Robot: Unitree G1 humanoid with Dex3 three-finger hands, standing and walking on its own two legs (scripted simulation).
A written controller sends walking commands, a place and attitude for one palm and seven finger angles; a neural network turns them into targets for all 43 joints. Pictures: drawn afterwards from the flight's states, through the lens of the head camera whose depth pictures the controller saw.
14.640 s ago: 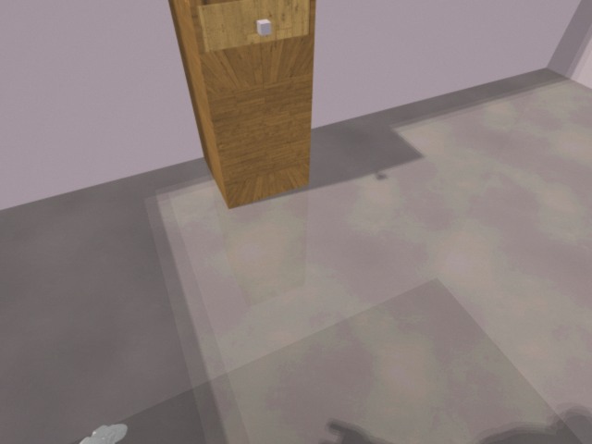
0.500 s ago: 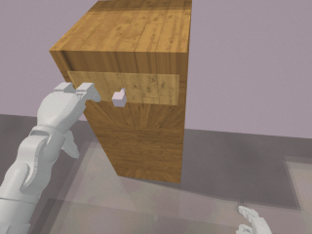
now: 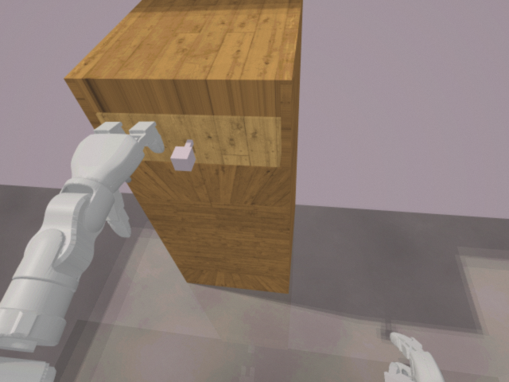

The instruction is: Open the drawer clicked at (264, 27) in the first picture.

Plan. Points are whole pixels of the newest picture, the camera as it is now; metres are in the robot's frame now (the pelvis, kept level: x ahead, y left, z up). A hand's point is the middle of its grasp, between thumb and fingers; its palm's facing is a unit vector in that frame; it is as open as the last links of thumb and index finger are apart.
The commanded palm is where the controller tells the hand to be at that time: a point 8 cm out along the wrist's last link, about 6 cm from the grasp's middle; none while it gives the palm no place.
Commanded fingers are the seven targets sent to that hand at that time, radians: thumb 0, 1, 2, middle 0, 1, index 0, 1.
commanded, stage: move the hooked fingers above the handle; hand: left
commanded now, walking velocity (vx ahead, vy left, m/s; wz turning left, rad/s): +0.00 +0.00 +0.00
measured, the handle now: (185, 152) +0.53 +0.22 +0.04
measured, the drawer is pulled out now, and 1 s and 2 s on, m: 0.00 0.00 0.00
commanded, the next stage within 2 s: none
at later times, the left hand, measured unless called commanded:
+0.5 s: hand (142, 166) +0.41 +0.24 +0.12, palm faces +0.02 -0.03 -1.00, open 13.8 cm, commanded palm +0.39 +0.25 +0.18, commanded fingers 0.00 -0.50 0.30 -0.30 -1.20 -0.30 -1.20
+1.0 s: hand (161, 159) +0.45 +0.23 +0.09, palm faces -0.07 -0.01 -1.00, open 13.8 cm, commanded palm +0.44 +0.24 +0.16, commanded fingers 0.00 -0.50 0.30 -0.30 -1.20 -0.30 -1.20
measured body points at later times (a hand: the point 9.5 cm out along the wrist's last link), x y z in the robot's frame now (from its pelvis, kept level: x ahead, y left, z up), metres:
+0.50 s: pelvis +0.02 +0.01 +0.00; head +0.06 -0.02 +0.44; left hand +0.40 +0.24 +0.17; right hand +0.17 -0.24 -0.14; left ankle -0.02 +0.10 -0.74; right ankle +0.03 -0.10 -0.74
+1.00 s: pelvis +0.03 +0.01 -0.01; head +0.08 -0.01 +0.44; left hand +0.45 +0.23 +0.15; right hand +0.15 -0.24 -0.15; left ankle -0.02 +0.10 -0.74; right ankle +0.03 -0.10 -0.74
